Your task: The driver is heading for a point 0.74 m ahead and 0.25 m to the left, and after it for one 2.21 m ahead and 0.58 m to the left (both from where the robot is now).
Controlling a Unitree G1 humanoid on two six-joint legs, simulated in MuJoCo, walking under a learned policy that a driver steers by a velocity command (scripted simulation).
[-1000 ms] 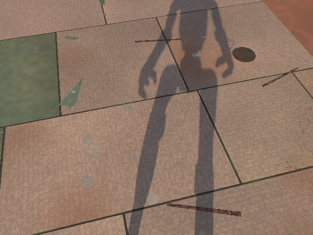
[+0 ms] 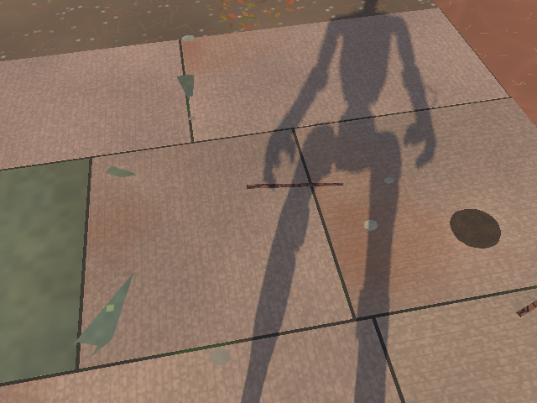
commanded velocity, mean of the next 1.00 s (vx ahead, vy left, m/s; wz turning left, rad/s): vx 0.17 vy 0.00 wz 0.50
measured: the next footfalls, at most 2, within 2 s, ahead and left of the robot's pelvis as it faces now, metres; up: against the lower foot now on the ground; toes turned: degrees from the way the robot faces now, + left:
left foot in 0.24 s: +0.30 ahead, +0.15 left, +0.00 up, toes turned +10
right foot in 0.72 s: +0.39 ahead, -0.05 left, +0.00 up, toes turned +32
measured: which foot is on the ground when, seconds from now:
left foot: up 0.00-0.22, down 0.24-0.74, up 0.76-1.00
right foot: down 0.00-0.26, up 0.28-0.70, down 0.72-1.00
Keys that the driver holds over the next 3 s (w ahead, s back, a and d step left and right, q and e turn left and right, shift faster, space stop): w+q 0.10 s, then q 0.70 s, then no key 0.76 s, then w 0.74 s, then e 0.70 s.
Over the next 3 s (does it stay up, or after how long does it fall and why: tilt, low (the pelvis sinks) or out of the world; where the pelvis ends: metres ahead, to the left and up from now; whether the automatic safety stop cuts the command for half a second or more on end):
stays up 0.68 0.27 -0.01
